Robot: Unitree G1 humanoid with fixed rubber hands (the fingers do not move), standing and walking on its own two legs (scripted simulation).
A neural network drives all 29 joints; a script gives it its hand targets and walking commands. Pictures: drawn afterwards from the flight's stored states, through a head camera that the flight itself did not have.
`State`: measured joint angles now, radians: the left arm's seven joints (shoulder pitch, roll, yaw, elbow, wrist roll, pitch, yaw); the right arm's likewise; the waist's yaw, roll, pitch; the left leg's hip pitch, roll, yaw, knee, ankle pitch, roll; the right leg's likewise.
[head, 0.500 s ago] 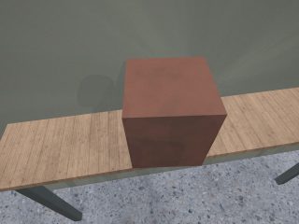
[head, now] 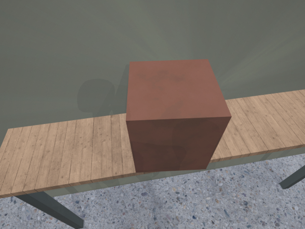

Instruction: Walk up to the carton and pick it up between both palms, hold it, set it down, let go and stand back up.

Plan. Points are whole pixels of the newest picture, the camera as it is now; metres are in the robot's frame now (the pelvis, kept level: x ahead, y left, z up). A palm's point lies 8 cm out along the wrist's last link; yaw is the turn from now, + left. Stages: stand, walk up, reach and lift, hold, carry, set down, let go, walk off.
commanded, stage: stand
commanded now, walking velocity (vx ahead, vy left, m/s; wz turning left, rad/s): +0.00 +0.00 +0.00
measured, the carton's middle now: (170, 118) +0.39 -0.02 +0.06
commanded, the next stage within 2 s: none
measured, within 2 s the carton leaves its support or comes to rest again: neither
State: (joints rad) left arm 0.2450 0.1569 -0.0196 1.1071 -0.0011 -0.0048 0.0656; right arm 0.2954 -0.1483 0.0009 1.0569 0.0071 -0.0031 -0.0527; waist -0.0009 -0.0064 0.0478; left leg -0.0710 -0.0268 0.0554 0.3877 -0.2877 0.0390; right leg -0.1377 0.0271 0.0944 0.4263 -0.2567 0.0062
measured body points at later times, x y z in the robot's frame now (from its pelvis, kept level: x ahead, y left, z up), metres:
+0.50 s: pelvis -0.01 +0.00 +0.00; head -0.01 +0.01 +0.45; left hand -0.01 +0.22 -0.16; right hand -0.02 -0.22 -0.16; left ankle -0.05 +0.09 -0.74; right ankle -0.02 -0.13 -0.74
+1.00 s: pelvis -0.02 +0.01 +0.00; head -0.02 +0.01 +0.45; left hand -0.03 +0.22 -0.16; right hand -0.04 -0.21 -0.16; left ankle -0.05 +0.09 -0.74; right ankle -0.02 -0.13 -0.74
